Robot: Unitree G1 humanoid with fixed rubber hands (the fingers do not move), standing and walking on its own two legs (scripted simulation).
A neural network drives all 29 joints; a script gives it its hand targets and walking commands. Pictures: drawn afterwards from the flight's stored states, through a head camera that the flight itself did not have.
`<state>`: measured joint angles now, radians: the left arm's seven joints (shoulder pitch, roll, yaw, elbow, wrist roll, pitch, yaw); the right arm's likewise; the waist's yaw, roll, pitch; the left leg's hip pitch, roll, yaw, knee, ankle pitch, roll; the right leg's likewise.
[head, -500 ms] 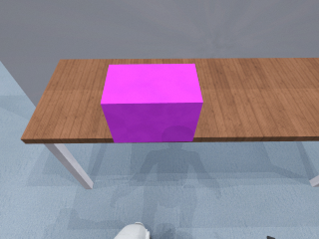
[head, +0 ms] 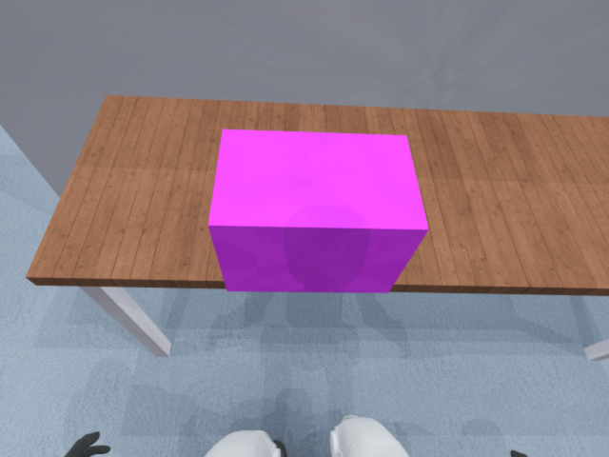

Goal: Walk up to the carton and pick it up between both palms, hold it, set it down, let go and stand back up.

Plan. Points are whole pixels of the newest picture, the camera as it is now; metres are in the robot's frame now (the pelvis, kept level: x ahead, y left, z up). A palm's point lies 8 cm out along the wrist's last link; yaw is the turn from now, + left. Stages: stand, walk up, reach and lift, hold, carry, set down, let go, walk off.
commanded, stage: walk up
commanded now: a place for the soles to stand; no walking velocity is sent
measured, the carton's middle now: (312, 217) +0.44 +0.00 -0.02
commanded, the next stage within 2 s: reach and lift in 1.56 s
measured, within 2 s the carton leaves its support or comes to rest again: neither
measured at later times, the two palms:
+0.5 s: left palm out of the picture +0.05 +0.31 -0.09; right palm out of the picture +0.06 -0.30 -0.13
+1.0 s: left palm out of the picture +0.06 +0.32 -0.09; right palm out of the picture +0.07 -0.29 -0.11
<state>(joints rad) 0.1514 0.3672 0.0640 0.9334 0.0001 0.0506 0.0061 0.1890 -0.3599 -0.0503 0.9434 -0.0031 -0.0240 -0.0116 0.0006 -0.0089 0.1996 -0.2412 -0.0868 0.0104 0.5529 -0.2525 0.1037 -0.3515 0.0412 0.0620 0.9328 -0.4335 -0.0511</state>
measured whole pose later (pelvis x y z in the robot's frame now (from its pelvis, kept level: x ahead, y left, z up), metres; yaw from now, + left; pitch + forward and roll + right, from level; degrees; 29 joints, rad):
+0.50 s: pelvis -0.04 -0.01 +0.00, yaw +2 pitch -3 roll +0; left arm 0.14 0.36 0.06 0.93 0.00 -0.01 0.02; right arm 0.16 -0.36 -0.05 0.94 -0.01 0.02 0.00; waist 0.00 0.06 0.13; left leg -0.19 -0.05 -0.12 0.63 -0.47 0.04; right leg -0.26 -0.02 0.03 0.59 -0.28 -0.03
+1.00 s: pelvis -0.04 +0.00 +0.00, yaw +2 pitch -3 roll +0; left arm 0.12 0.37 0.06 0.94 0.00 -0.01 0.01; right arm 0.13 -0.36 -0.05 0.96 -0.02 -0.02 0.00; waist 0.00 0.03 0.07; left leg -0.18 -0.06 -0.10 0.56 -0.32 0.01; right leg -0.24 -0.01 0.04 0.54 -0.26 0.00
